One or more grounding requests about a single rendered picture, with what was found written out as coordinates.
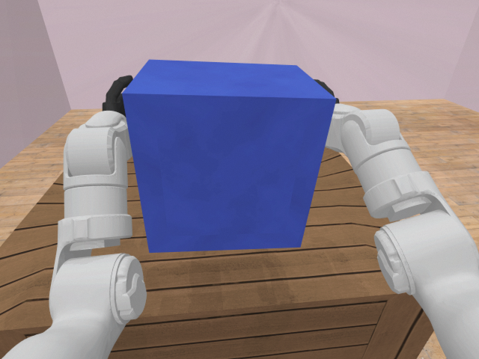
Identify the right robot upper arm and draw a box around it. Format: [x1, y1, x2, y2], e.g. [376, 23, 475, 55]
[374, 209, 479, 359]

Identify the carton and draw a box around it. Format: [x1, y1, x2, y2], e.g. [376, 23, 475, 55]
[122, 59, 336, 253]

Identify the robot right forearm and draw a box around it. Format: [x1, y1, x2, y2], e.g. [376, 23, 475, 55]
[325, 103, 479, 268]

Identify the left robot upper arm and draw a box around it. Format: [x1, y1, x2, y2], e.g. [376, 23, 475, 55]
[2, 253, 147, 359]

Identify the robot right hand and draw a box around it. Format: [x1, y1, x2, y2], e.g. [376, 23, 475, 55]
[314, 79, 339, 104]

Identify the pedestal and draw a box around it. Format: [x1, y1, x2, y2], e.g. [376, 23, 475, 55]
[0, 147, 434, 359]

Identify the robot left forearm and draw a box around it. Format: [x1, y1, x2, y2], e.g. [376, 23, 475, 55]
[49, 111, 132, 317]

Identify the robot left hand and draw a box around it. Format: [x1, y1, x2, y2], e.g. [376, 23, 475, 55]
[103, 76, 133, 116]

